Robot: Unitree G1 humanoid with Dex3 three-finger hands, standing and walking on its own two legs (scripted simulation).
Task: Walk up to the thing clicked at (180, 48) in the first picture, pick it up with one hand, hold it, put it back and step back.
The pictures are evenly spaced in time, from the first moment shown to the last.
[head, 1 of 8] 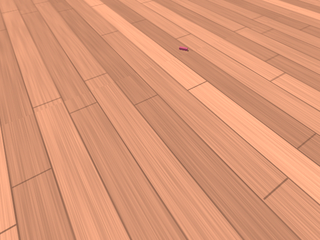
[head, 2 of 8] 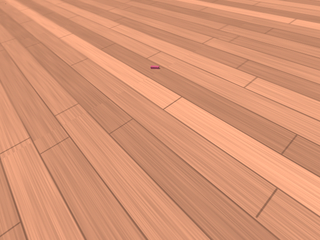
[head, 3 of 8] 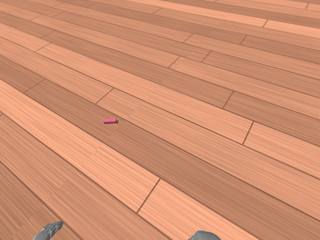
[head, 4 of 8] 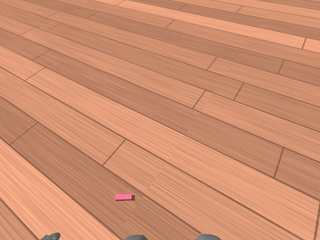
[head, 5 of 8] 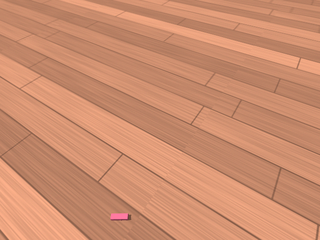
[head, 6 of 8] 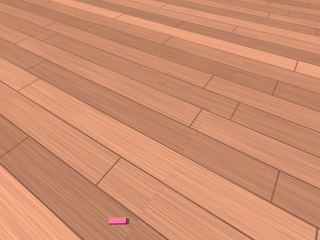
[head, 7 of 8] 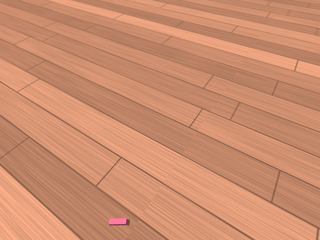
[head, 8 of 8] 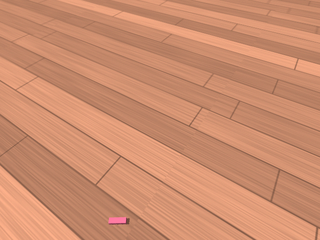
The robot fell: no
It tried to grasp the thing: no
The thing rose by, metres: 0.00
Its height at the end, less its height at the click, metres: +0.00
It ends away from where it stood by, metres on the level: 0.00
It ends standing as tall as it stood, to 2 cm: yes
